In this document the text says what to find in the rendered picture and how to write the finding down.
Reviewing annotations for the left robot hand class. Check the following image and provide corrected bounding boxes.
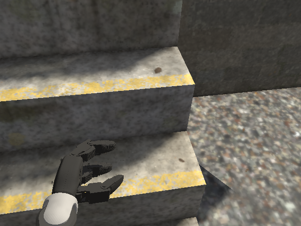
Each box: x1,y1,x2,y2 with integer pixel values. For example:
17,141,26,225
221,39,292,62
52,139,124,204

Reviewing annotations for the left robot forearm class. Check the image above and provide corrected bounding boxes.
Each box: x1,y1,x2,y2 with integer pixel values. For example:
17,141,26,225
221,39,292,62
36,192,78,226

